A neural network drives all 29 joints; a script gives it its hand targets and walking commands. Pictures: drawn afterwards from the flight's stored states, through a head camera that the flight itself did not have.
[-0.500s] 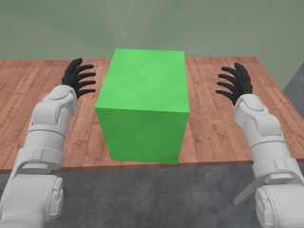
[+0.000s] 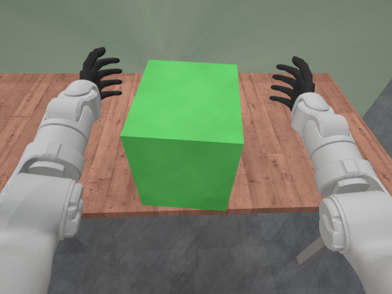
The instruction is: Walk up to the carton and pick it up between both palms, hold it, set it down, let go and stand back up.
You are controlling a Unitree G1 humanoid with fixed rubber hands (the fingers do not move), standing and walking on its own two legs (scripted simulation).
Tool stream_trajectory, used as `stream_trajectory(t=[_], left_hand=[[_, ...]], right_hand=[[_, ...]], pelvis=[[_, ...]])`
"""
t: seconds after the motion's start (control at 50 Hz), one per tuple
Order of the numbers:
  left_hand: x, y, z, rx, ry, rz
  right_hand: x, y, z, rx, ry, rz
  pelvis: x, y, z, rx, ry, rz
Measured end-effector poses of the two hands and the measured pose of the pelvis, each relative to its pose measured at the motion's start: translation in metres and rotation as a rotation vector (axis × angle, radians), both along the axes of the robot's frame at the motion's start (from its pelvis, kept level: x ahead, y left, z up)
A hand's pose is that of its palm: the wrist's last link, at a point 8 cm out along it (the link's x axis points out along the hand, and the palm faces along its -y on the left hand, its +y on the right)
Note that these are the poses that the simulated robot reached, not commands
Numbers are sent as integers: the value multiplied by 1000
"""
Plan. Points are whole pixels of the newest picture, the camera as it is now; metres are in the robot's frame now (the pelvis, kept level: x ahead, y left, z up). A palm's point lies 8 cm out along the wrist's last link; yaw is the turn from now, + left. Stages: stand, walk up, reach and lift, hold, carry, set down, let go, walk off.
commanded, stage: reach and lift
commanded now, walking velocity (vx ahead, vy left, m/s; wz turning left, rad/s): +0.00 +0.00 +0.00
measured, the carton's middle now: (188, 136) +0.49 -0.01 +0.05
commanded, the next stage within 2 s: none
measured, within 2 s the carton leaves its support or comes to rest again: neither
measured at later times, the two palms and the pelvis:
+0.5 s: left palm (111, 134) +0.47 +0.16 +0.09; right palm (280, 140) +0.43 -0.21 +0.08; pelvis +0.01 +0.00 -0.01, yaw -1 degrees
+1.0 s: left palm (121, 136) +0.47 +0.14 +0.08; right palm (259, 140) +0.44 -0.17 +0.07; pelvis +0.01 +0.01 -0.02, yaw +0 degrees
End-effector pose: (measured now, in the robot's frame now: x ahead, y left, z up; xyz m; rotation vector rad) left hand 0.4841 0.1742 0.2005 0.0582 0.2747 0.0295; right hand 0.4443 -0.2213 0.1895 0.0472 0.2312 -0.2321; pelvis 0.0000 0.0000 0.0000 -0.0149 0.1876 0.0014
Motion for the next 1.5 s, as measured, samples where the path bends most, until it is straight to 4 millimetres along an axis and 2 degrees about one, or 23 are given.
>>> stream_trajectory(t=[0.14, 0.44, 0.6, 0.74, 1.04, 1.3, 1.5], left_hand=[[1, 1, -20, 5, 9, 5], [-11, -8, -102, 1, 52, 3], [-12, -15, -127, -13, 44, 0], [-9, -22, -129, -18, 17, -13], [-9, -32, -122, -13, -7, -31], [-11, -34, -121, 2, -22, -34], [-18, -35, -123, -2, -33, -50]], right_hand=[[0, 4, -17, -13, 20, -1], [-12, 11, -94, -24, 66, -22], [-13, 19, -117, -26, 59, -16], [-9, 31, -121, -23, 41, 3], [0, 59, -115, -12, 22, 38], [-4, 61, -117, -11, -19, -9], [-17, 60, -122, -38, -66, -20]], pelvis=[[1, -1, 0, 1, 13, 0], [5, -2, -5, -2, 77, -6], [5, 0, -11, -2, 125, -11], [5, 3, -15, -4, 150, -10], [6, 9, -15, -10, 140, -3], [10, 12, -9, -11, 102, 8], [27, 17, 3, -5, -5, 15]])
